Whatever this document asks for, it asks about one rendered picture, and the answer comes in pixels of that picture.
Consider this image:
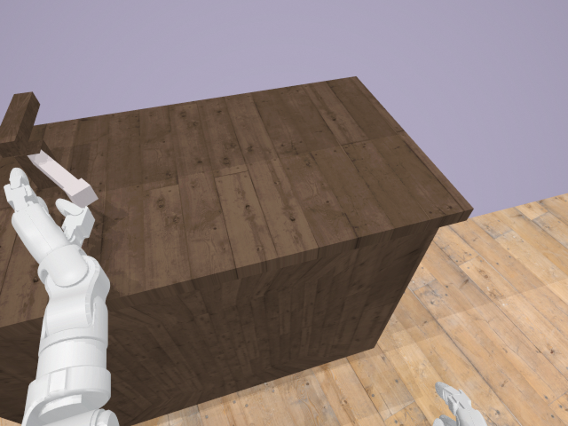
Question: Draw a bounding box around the right robot hand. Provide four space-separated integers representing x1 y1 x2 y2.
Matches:
433 382 487 426

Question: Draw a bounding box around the left robot hand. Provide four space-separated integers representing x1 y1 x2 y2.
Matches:
4 168 95 264

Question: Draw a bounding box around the robot left upper arm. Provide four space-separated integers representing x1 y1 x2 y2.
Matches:
43 408 119 426

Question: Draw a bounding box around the counter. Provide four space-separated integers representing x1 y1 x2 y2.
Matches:
0 76 473 426

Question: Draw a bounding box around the tap lever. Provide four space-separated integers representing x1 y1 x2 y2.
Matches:
28 150 98 208

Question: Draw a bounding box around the left robot forearm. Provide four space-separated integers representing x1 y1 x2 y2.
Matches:
21 245 111 426

